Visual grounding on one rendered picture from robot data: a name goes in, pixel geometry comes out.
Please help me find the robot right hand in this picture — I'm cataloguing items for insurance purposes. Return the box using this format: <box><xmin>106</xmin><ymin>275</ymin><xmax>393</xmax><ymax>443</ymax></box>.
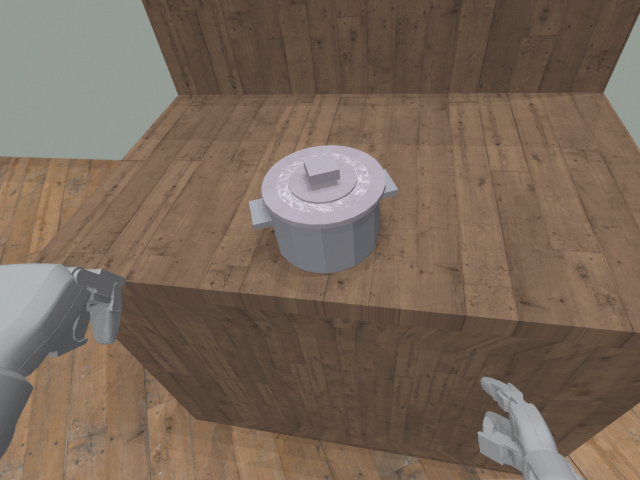
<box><xmin>478</xmin><ymin>377</ymin><xmax>559</xmax><ymax>475</ymax></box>

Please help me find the pot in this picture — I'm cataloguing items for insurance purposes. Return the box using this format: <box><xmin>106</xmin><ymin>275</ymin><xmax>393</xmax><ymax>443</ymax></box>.
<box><xmin>249</xmin><ymin>169</ymin><xmax>398</xmax><ymax>273</ymax></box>

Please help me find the knob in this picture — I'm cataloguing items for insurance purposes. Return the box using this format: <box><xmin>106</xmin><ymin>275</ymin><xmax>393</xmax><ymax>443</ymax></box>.
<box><xmin>303</xmin><ymin>153</ymin><xmax>340</xmax><ymax>186</ymax></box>

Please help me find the right robot forearm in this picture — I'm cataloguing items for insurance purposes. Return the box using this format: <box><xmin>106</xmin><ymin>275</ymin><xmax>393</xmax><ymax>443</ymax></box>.
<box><xmin>522</xmin><ymin>449</ymin><xmax>584</xmax><ymax>480</ymax></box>

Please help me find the lid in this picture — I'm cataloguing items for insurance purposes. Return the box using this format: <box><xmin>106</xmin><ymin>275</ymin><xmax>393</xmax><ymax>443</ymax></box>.
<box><xmin>261</xmin><ymin>145</ymin><xmax>386</xmax><ymax>229</ymax></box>

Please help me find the table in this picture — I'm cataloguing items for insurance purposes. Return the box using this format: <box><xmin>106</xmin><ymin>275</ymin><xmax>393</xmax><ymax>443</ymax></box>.
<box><xmin>31</xmin><ymin>0</ymin><xmax>640</xmax><ymax>475</ymax></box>

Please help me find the robot left hand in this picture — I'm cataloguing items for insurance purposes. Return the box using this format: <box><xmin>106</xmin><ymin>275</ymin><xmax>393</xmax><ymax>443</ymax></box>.
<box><xmin>0</xmin><ymin>263</ymin><xmax>125</xmax><ymax>377</ymax></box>

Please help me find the left robot forearm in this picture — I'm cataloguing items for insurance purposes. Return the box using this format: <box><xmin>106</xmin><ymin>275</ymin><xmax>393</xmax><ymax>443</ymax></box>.
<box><xmin>0</xmin><ymin>368</ymin><xmax>33</xmax><ymax>459</ymax></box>

